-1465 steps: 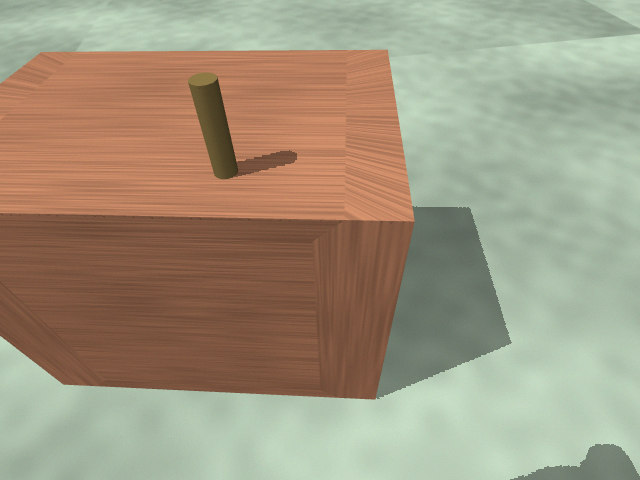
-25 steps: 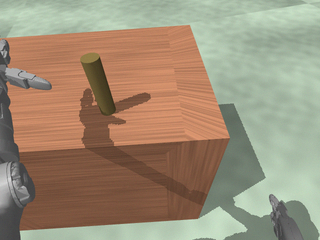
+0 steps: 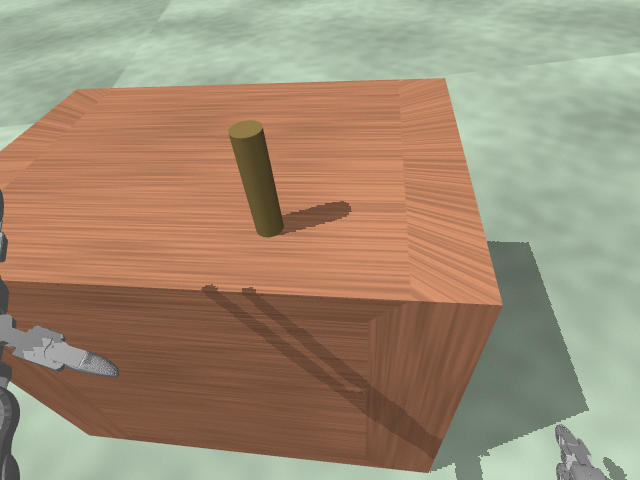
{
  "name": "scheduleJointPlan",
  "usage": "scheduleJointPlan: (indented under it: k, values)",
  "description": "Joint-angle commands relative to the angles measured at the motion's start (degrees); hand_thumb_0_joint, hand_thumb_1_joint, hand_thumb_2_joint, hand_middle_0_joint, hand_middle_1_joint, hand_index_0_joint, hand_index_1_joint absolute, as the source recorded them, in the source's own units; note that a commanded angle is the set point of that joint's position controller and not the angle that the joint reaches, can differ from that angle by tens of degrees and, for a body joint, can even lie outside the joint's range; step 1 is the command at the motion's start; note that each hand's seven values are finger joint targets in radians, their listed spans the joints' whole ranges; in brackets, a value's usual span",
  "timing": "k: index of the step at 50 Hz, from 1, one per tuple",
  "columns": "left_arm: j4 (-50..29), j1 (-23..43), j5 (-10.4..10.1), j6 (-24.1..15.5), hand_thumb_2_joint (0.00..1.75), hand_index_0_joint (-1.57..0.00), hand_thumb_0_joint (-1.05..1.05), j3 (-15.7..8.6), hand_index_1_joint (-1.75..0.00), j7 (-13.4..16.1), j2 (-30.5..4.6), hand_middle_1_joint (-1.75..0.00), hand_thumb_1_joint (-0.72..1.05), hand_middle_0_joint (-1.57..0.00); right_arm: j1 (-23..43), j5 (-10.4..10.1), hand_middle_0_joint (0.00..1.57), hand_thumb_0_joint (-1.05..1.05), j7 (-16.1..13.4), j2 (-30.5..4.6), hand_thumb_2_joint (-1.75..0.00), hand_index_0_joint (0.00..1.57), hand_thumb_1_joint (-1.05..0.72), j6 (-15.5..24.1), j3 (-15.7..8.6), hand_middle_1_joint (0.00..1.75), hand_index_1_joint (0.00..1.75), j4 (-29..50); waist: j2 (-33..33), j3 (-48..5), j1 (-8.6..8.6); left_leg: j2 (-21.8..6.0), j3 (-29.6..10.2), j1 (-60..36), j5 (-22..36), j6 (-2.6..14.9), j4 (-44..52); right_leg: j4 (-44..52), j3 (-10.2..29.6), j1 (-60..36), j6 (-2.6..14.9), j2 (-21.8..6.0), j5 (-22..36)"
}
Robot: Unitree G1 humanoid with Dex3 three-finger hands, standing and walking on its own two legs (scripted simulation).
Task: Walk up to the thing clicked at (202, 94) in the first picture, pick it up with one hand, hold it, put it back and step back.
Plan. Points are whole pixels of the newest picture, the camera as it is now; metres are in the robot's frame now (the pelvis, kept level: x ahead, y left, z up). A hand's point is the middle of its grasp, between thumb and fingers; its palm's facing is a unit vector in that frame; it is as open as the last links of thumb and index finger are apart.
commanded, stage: sink last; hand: left
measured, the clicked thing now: (259, 183) +0.50 +0.14 +0.13
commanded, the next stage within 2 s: home in 0.48 s
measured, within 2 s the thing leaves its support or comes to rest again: neither
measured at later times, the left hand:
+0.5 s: hand (24, 350) +0.17 +0.24 +0.24, palm faces +0.44 -0.79 -0.43, open 17.5 cm
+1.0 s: hand (108, 424) +0.16 +0.23 +0.10, palm faces +0.27 -0.89 -0.36, open 17.5 cm
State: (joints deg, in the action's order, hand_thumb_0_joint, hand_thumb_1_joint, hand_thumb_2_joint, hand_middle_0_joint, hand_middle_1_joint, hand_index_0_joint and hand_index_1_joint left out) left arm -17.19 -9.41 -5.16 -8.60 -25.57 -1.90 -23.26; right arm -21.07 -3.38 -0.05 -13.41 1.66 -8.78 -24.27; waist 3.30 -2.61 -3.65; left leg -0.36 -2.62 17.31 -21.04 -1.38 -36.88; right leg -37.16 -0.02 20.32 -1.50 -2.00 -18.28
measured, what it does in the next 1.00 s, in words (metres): stands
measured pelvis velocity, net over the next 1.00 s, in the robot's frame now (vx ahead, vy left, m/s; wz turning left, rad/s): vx -0.02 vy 0.01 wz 0.00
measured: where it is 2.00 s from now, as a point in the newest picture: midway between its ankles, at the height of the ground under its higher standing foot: outside the picture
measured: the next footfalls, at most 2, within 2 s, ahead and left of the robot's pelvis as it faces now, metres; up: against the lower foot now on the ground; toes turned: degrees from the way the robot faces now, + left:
none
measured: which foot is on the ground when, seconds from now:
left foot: down 0.00-1.00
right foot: down 0.00-1.00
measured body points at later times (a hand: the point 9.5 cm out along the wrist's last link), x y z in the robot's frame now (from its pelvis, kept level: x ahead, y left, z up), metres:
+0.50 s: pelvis -0.02 +0.00 +0.00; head -0.04 -0.02 +0.45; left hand +0.14 +0.28 +0.26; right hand +0.14 -0.27 -0.04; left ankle -0.02 +0.14 -0.72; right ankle +0.01 -0.13 -0.72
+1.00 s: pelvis -0.02 +0.01 +0.01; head +0.00 -0.01 +0.46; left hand +0.14 +0.28 +0.13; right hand +0.15 -0.21 -0.08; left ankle -0.02 +0.14 -0.72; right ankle +0.01 -0.13 -0.72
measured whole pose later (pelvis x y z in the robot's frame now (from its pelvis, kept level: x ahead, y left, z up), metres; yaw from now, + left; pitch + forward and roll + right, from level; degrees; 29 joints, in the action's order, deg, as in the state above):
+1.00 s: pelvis -0.02 +0.01 +0.01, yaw +0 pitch -2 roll +0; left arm -13.4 -30.2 -3.1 -17.8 -13.7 -0.4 -14.7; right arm -15.9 -1.2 -0.8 -7.8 9.1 -3.9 -31.4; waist 2.5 3.2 -3.2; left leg -0.1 -2.7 12.9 -16.8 -1.0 -31.3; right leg -30.5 -0.2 15.2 -1.8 -2.3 -13.6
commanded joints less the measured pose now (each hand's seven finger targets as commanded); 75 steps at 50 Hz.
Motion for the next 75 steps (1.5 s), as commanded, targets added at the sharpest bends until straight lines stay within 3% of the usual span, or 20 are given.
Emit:
scheduleJointPlan:
  k: [1,3,4,11,12,18,22,29,32,40,43,46,47,52,56,63,64,65,67,75]
  values:
    - [-19.7,0.0,-0.5,-6.0,0.05,-0.04,0.0,-9.1,-0.05,2.4,-15.2,-0.04,-0.52,-0.05,3.8,0.3,0.05,0.0,-1.7,-8.6,-0.05,0.05,0.57,4.1,-5.0,0.05,0.05,12.5,0.6,-7.8,0.26,1.6,4.5,-1.4,15.2,0.95,5.4,5.4,-2.8,-7.1,1.39,1.0,12.0]
    - [-21.8,-5.1,-0.6,-6.9,0.04,-0.04,0.0,-8.5,-0.05,2.9,-13.2,-0.04,-0.52,-0.04,4.8,0.4,0.05,0.0,-1.8,-8.0,-0.05,0.05,0.57,4.5,-5.1,0.05,0.05,12.3,1.1,-6.1,-0.65,1.6,4.2,-0.6,14.8,0.76,5.8,5.4,-3.1,-7.4,1.62,1.1,11.4]
    - [-21.1,-6.9,-0.6,-7.3,0.05,-0.04,0.0,-9.7,-0.05,3.2,-13.8,-0.04,-0.53,-0.05,3.4,0.6,0.05,0.0,-2.2,-10.1,-0.05,0.05,0.57,4.7,-7.6,0.05,0.05,12.1,0.1,-5.3,0.61,1.5,4.2,-1.2,14.6,0.81,5.8,5.7,-3.0,-6.8,1.5,1.1,11.3]
    - [-14.9,-5.3,-0.5,-9.4,0.05,-0.04,0.0,-6.9,-0.06,3.4,-9.7,-0.05,-0.53,-0.05,1.5,0.5,0.05,0.0,-2.6,-4.3,-0.05,0.05,0.57,6.2,-2.9,0.05,0.05,10.8,-4.2,2.9,1.85,2.0,4.1,0.6,6.1,1.97,8.1,9.0,-2.9,-3.3,0.57,0.7,4.3]
    - [-13.8,-5.5,-0.5,-9.8,0.06,-0.04,0.0,-6.8,-0.06,3.3,-9.4,-0.05,-0.53,-0.05,1.0,0.5,0.05,0.0,-2.8,-6.2,-0.05,0.05,0.57,6.8,-5.1,0.05,0.05,11.6,-5.6,3.5,2.64,1.9,4.0,0.3,5.3,2.12,8.4,9.1,-3.1,-3.1,0.42,0.7,3.6]
    - [-20.6,-4.2,0.0,-13.0,0.05,-0.03,0.0,-6.0,-0.06,3.2,-10.4,-0.04,-0.53,-0.05,2.4,0.7,0.05,0.0,-2.4,-6.5,-0.05,0.05,0.57,9.3,-3.6,0.05,0.05,15.4,-0.2,-0.4,0.79,2.3,4.3,-1.3,6.0,1.88,9.6,9.2,-3.1,-6.7,0.84,0.4,4.4]
    - [-24.9,-3.0,0.2,-14.5,0.06,-0.04,0.0,-9.9,-0.07,4.2,-13.9,-0.05,-0.55,-0.05,4.2,0.9,0.05,0.0,-2.2,-7.8,-0.06,0.05,0.54,10.5,-5.5,0.05,0.05,13.2,3.7,-0.7,-0.96,1.7,3.6,0.5,4.0,1.43,11.2,8.9,-3.4,-9.2,1.46,1.1,2.7]
    - [-10.6,-1.7,-0.2,-15.1,0.07,-0.06,0.0,-10.5,-0.08,4.4,-11.9,-0.07,-0.59,-0.07,4.5,1.0,0.05,0.0,-2.6,-8.8,-0.07,0.05,0.49,11.1,-7.5,0.05,0.05,12.0,-4.4,4.6,0.59,1.2,3.3,1.8,-0.7,1.86,13.3,12.3,-3.1,-8.6,0.79,1.7,-1.7]
    - [-7.7,-3.8,-0.7,-15.6,0.08,-0.06,0.0,-9.6,-0.06,3.7,-11.4,-0.06,-0.52,-0.06,3.3,0.4,0.1,0.0,-2.1,-6.3,-0.31,0.1,0.25,11.1,-4.4,0.14,0.14,11.9,-4.8,4.5,-0.85,1.3,3.5,1.4,2.5,1.7,13.4,12.2,-3.5,-8.9,0.82,1.7,0.5]
    - [-9.8,-10.9,-0.3,-15.2,0.07,-0.05,0.0,-0.4,-0.06,2.1,-4.9,-0.06,-0.54,-0.05,6.5,0.4,0.13,0.0,-0.7,1.4,-0.48,0.13,-0.17,11.0,5.9,0.18,0.18,6.6,0.0,3.8,-2.26,1.5,3.7,1.2,3.7,2.04,13.6,11.8,-3.4,-8.7,1.16,1.4,1.6]
    - [-11.3,-12.5,0.2,-14.8,0.07,-0.05,0.0,0.3,-0.06,2.6,-5.5,-0.06,-0.53,-0.05,7.2,1.1,0.14,0.0,-1.5,-3.7,-0.55,0.14,-0.29,11.2,1.2,0.2,0.2,4.8,1.6,0.6,-0.14,1.2,3.6,-0.2,3.5,1.88,13.5,11.5,-3.5,-9.2,1.17,1.8,2.5]
    - [-10.3,-16.9,1.1,-13.7,0.05,-0.05,0.0,4.4,-0.05,2.7,-1.8,-0.05,-0.56,-0.05,8.1,1.7,0.15,0.0,-2.0,-6.3,-0.59,0.15,-0.37,11.3,-1.2,0.21,0.21,2.5,1.0,-1.8,1.23,0.8,3.2,-2.6,7.1,1.51,13.1,10.6,-3.8,-9.5,1.3,2.3,6.2]
    - [-9.6,-17.2,1.3,-13.2,0.04,-0.05,0.0,3.0,-0.05,3.0,-3.3,-0.05,-0.58,-0.05,9.4,2.0,0.15,0.0,-2.4,-7.7,-0.6,0.15,-0.38,11.5,-2.6,0.21,0.21,3.3,1.0,-3.7,1.73,0.9,3.2,-3.8,8.8,1.4,12.6,10.7,-3.7,-10.0,1.23,2.1,7.5]
    - [0.3,-18.6,2.7,-10.4,0.03,-0.05,0.0,12.2,-0.05,3.1,4.0,-0.05,-0.59,-0.05,10.6,2.3,0.16,0.0,-2.9,-2.1,-0.65,0.16,-0.46,11.2,1.8,0.23,0.23,-0.6,-4.8,0.6,2.81,0.8,3.0,-4.5,12.3,1.64,12.4,11.2,-4.1,-7.9,1.0,2.0,9.6]
    - [7.3,-15.6,3.6,-9.1,0.03,-0.05,0.0,16.6,-0.04,3.0,5.5,-0.04,-0.59,-0.05,11.2,2.3,0.17,0.0,-3.0,0.2,-0.74,0.17,-0.62,10.8,5.6,0.25,0.25,-0.9,-5.6,1.3,3.5,0.8,3.0,-3.9,12.4,1.78,12.4,11.3,-4.2,-7.3,0.93,1.6,9.9]
    - [22.4,-14.3,4.2,-6.2,0.04,-0.05,0.0,18.8,-0.05,3.1,5.3,-0.05,-0.57,-0.05,10.3,2.8,0.2,0.0,-3.1,-2.8,-0.9,0.2,-0.9,9.5,4.2,0.3,0.3,-3.1,-1.4,-0.8,3.24,1.2,3.5,-3.0,14.8,1.06,11.1,10.3,-3.8,-7.6,1.46,1.1,12.3]
    - [19.8,-14.4,4.4,-6.6,0.0,-0.04,0.0,12.9,-0.03,5.2,2.9,-0.03,-0.61,-0.04,11.5,3.6,0.2,0.0,-3.2,-6.6,-0.9,0.2,-0.89,9.3,5.0,0.3,0.3,-6.0,-2.8,-3.6,1.57,1.4,3.0,-3.9,16.7,0.87,9.4,10.0,-3.8,-10.3,1.57,1.5,13.9]
    - [25.6,-15.5,4.8,-5.7,0.01,-0.04,0.0,17.9,-0.04,5.0,6.2,-0.04,-0.61,-0.04,11.4,3.4,0.2,0.0,-3.2,-5.9,-0.9,0.2,-0.89,9.1,5.6,0.3,0.3,-6.0,-2.7,-1.9,3.07,1.5,3.4,-3.3,16.9,0.96,9.1,9.8,-3.6,-9.2,1.6,1.5,14.4]
    - [29.2,-12.4,5.0,-5.1,0.01,-0.04,0.0,19.5,-0.04,5.3,7.0,-0.04,-0.61,-0.04,11.5,3.4,0.2,0.0,-3.4,-5.1,-0.9,0.2,-0.9,8.5,5.9,0.3,0.3,-6.6,-3.0,-2.2,3.63,1.7,3.7,-2.4,17.2,1.17,8.1,9.1,-3.1,-8.3,1.57,1.3,15.4]
    - [34.2,-1.9,5.7,-3.6,0.04,-0.05,0.0,21.1,-0.05,7.3,6.1,-0.05,-0.57,-0.05,11.0,3.7,0.2,0.0,-4.0,-5.9,-0.9,0.2,-0.9,7.9,5.6,0.3,0.3,-8.0,-1.6,-10.1,4.0,0.5,3.3,-3.8,20.2,0.36,5.7,5.7,-3.4,-8.4,1.83,1.8,17.8]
